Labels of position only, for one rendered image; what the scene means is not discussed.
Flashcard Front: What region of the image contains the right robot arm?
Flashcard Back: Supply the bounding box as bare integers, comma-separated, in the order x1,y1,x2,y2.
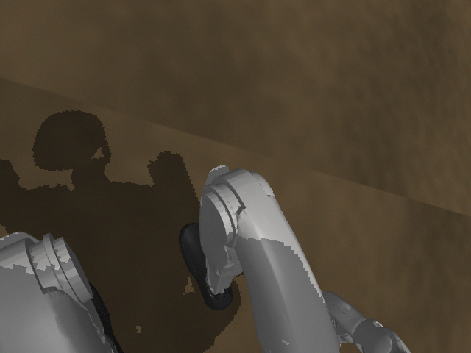
353,318,411,353

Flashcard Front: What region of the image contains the right robot hand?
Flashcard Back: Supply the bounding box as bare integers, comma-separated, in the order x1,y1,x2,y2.
320,289,366,346

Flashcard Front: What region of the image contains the left robot foot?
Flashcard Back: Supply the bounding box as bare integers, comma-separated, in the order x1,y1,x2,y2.
89,283,123,353

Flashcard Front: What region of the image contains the right robot foot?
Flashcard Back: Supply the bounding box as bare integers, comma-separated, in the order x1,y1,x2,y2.
179,223,233,310

